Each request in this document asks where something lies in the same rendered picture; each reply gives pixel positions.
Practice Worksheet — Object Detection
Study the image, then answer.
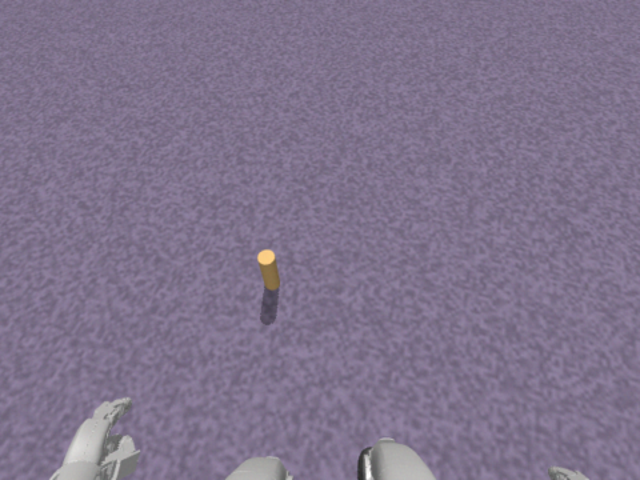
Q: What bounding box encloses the can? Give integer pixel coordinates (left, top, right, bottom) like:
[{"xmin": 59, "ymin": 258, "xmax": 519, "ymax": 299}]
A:
[{"xmin": 258, "ymin": 250, "xmax": 280, "ymax": 290}]

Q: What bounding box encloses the left robot arm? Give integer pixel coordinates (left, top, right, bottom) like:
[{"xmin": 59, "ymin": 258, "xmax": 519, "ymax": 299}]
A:
[{"xmin": 49, "ymin": 461, "xmax": 102, "ymax": 480}]

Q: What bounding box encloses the left robot hand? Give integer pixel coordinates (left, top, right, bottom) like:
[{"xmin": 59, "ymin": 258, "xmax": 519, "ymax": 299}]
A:
[{"xmin": 62, "ymin": 397, "xmax": 140, "ymax": 480}]

